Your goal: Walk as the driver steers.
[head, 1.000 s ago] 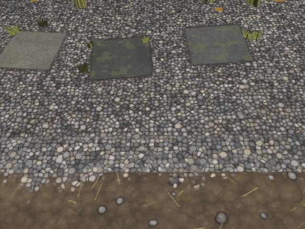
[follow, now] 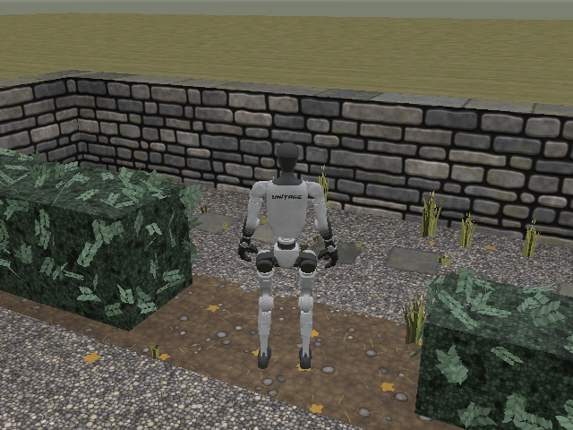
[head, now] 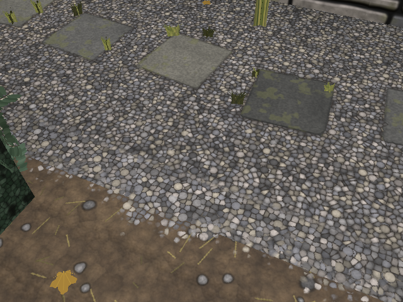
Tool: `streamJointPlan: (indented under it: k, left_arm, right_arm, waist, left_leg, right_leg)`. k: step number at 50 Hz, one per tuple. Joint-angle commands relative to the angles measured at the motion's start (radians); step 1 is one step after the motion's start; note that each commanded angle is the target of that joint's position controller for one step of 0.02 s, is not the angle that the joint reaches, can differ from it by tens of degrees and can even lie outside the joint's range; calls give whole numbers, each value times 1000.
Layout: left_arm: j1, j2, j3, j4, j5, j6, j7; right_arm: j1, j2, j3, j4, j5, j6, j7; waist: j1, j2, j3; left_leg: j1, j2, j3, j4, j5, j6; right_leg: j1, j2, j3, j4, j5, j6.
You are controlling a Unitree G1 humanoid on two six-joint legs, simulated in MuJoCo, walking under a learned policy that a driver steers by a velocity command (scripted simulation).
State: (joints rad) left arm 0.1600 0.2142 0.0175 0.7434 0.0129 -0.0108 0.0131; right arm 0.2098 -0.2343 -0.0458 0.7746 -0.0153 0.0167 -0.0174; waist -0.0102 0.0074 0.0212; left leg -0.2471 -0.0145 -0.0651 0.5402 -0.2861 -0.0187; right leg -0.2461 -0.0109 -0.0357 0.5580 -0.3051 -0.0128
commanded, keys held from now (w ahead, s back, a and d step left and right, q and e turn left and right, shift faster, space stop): shift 0.56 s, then w+shift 0.44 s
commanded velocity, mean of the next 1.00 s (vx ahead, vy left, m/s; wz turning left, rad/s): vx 0.24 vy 0.00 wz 0.01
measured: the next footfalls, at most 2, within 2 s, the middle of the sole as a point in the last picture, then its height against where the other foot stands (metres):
left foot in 0.92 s outside the picture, level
right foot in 1.42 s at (218, 286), level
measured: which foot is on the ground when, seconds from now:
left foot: down 0.00-0.58, up 0.60-0.90, down 0.92-1.00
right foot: down 0.00-0.92, up 0.94-1.00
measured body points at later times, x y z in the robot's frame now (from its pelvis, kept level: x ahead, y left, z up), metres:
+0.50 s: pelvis +0.01 -0.02 +0.00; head +0.02 -0.02 +0.45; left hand +0.10 +0.24 -0.12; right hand +0.08 -0.28 -0.14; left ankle +0.00 +0.13 -0.73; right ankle +0.00 -0.11 -0.73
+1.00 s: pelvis +0.12 +0.06 +0.00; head +0.13 +0.08 +0.45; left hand +0.17 +0.33 -0.15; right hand +0.20 -0.20 -0.12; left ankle +0.13 +0.16 -0.73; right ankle +0.03 -0.09 -0.66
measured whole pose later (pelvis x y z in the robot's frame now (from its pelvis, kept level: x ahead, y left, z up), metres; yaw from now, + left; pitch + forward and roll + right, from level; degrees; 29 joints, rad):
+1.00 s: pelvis +0.12 +0.06 +0.00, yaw +0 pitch +2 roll +0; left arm 0.30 0.27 0.06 0.94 0.03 -0.06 -0.02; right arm 0.22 -0.23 -0.06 0.95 -0.04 -0.08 0.02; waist -0.01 -0.04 -0.03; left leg -0.31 0.01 0.09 0.55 -0.28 0.04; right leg -0.38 -0.02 0.06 1.06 -0.35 -0.12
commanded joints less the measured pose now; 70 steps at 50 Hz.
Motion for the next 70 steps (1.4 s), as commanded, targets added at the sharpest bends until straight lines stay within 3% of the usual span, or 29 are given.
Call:
streamJointPlan:
  k: [1, 14, 28, 29, 30, 31, 32, 33, 35, 37, 39, 40, 41, 43, 45, 46, 47, 48, 49, 50, 52, 53, 56, 62, 64, 67, 68, 69, 70]
  left_arm:
    - [-17, 114, 29, -57, -2, -12, 3]
    - [5, 109, 27, 38, -8, -17, -1]
    - [32, 120, 25, 163, -10, -16, 5]
    - [71, 142, 34, 183, -17, -11, 10]
    - [117, 193, 53, 196, -32, -5, 14]
    - [172, 240, 68, 207, -43, -6, 18]
    - [196, 267, 78, 211, -39, -22, 23]
    - [162, 239, 69, 197, -25, -45, 24]
    - [117, 183, 58, 175, -28, -75, 18]
    - [126, 183, 62, 169, -39, -78, 15]
    - [131, 203, 69, 166, -43, -75, 14]
    - [160, 200, 71, 195, 22, -68, -4]
    - [162, 207, 76, 195, 29, -63, -14]
    - [129, 221, 84, 183, 9, -60, -21]
    - [75, 211, 82, 167, 8, -62, -24]
    - [36, 143, 62, 151, 30, -65, -27]
    - [-31, 9, 27, 67, 24, -78, -28]
    - [-7, 49, 36, 51, 8, -82, -33]
    - [-10, 99, 45, 49, 5, -84, -42]
    - [25, 128, 51, 70, 14, -87, -53]
    - [80, 116, 52, 99, 28, -64, -67]
    - [66, 102, 49, 93, 24, -48, -75]
    - [-17, 88, 47, 69, 7, -19, -79]
    - [-217, 63, 26, -3, 7, -18, -92]
    - [-251, 52, 15, -27, 8, -21, -94]
    - [-177, 93, 20, -24, 2, -18, -83]
    - [-62, 123, 30, 1, -2, -19, -79]
    - [120, 164, 50, 48, -6, -19, -72]
    - [329, 216, 80, 110, -4, -23, -60]
  right_arm:
    - [-28, -89, -23, -47, 2, -17, -7]
    - [0, -97, -30, 65, 7, -7, -31]
    - [-4, -93, -30, 200, 11, -4, -40]
    - [24, -86, -31, 220, 18, -4, -41]
    - [8, -90, -34, 214, 29, -8, -37]
    - [-61, -100, -36, 176, 36, -23, -30]
    - [-162, -104, -34, 122, 49, -43, -20]
    - [-189, -108, -39, 105, 58, -64, -12]
    - [-123, -92, -41, 133, 47, -101, 7]
    - [-119, -81, -43, 146, 44, -120, 16]
    - [-134, -44, -31, 145, 42, -125, 20]
    - [-148, -36, -24, 124, -44, -83, 63]
    - [-154, -39, -28, 114, -42, -62, 77]
    - [-94, -59, -31, 113, -18, -49, 76]
    - [109, -100, -45, 167, -18, -65, 55]
    - [332, -171, -69, 236, -27, -87, 38]
    - [436, -286, -79, 243, -47, -104, 26]
    - [286, -242, -62, 217, -47, -98, 25]
    - [158, -207, -53, 175, -30, -98, 29]
    - [105, -158, -42, 159, -16, -106, 36]
    - [85, -113, -26, 156, -13, -127, 27]
    - [112, -100, -21, 171, -17, -137, 22]
    - [182, -93, -19, 196, -14, -152, 23]
    - [269, -61, 0, 218, -16, -165, 7]
    - [279, -74, 3, 226, -12, -161, -3]
    - [285, -154, -8, 218, -18, -135, -33]
    - [266, -191, -20, 204, -25, -115, -42]
    - [224, -225, -33, 182, -34, -96, -44]
    - [178, -243, -42, 157, -36, -85, -36]
  waist:
    - [14, 0, -54]
    - [6, -11, -33]
    - [11, -14, -10]
    - [19, -42, -53]
    - [46, -102, -23]
    - [76, -178, 38]
    - [104, -217, 132]
    - [81, -160, 176]
    - [38, -87, 101]
    - [42, -89, 39]
    - [38, -118, 23]
    - [35, -135, 20]
    - [35, -162, 38]
    - [0, -156, 56]
    - [-108, -56, 33]
    - [-217, 149, -34]
    - [-225, 410, -74]
    - [-125, 262, -33]
    - [-60, 138, 24]
    - [-25, 63, -1]
    - [13, 81, -10]
    - [13, 93, 16]
    - [0, 45, 85]
    - [-35, 28, 161]
    - [-29, 35, 164]
    - [41, 111, 49]
    - [104, 139, -18]
    - [189, 162, -103]
    - [279, 146, -182]
  left_leg:
    - [14, 44, -51, -70, 174, 21]
    - [72, 49, -45, -83, 230, 7]
    - [82, 47, -25, -124, 215, -6]
    - [69, 1, 34, -73, 17, 0]
    - [-44, -38, 90, 39, -180, 7]
    - [-204, -26, 121, 184, -240, 15]
    - [-354, 49, 53, 361, -254, 33]
    - [-468, 99, 7, 466, -214, 47]
    - [-522, 148, -5, 480, -96, 68]
    - [-427, 137, 48, 343, -27, 48]
    - [-280, 103, 95, 196, 27, 19]
    - [-191, 52, 157, 112, -14, 15]
    - [-127, 37, 186, 71, -17, 14]
    - [12, 41, 208, 16, 59, 30]
    - [267, 25, 205, -36, 21, 52]
    - [453, 113, 53, -131, -158, 69]
    - [498, 368, -463, -354, -614, 123]
    - [398, 425, -710, -451, -766, 183]
    - [331, 415, -585, -405, -655, 179]
    - [273, 347, -433, -385, -496, 160]
    - [193, 280, -238, -430, -349, 121]
    - [171, 271, -178, -448, -294, 116]
    - [171, 245, -6, -478, -91, 86]
    - [251, 209, 244, -539, 266, 56]
    - [312, 209, 314, -508, 555, 35]
    - [446, 245, 361, -271, 1354, 13]
    - [467, 261, 361, -103, 1485, 17]
    - [436, 281, 345, 121, 1535, 36]
    - [305, 286, 313, 415, 1389, 66]
  right_leg:
    - [23, -70, 79, -108, 148, -36]
    - [27, -58, 71, -141, 199, -38]
    - [57, -53, 80, -186, 203, -47]
    - [90, -46, 88, -211, -51, -68]
    - [107, -105, 192, -278, -393, -117]
    - [118, -251, 397, -403, -653, -193]
    - [88, -387, 604, -511, -698, -270]
    - [114, -418, 642, -524, -594, -283]
    - [205, -353, 506, -480, -391, -226]
    - [201, -270, 344, -473, -257, -179]
    - [112, -213, 235, -468, -186, -167]
    - [56, -171, 174, -472, -229, -170]
    - [7, -174, 160, -467, -244, -176]
    - [-92, -207, 166, -442, -309, -181]
    - [-237, -171, 115, -250, -263, -164]
    - [-350, -61, 4, 153, -133, -139]
    - [-599, 73, 24, 541, -255, -114]
    - [-713, 63, 169, 713, -134, -137]
    - [-748, -20, 170, 747, 1, -139]
    - [-667, -66, 151, 700, 88, -118]
    - [-570, -82, 146, 667, 135, -72]
    - [-577, -77, 143, 682, 170, -59]
    - [-642, -60, 122, 632, 263, -49]
    - [-613, -52, -43, 351, 362, -85]
    - [-543, -29, -119, 238, 339, -118]
    - [-343, 87, -216, 162, 244, -181]
    - [-235, 118, -217, 157, 184, -201]
    - [-68, 141, -200, 164, 104, -227]
    - [175, 140, -119, 94, 29, -265]
Velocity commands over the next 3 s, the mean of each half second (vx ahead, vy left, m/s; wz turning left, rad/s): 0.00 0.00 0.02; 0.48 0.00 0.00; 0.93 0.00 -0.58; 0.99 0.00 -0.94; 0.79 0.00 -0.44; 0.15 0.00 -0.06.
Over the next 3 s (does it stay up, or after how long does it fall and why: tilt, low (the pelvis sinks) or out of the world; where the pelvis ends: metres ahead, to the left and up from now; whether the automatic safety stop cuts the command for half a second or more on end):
stays up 1.28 -0.65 -0.01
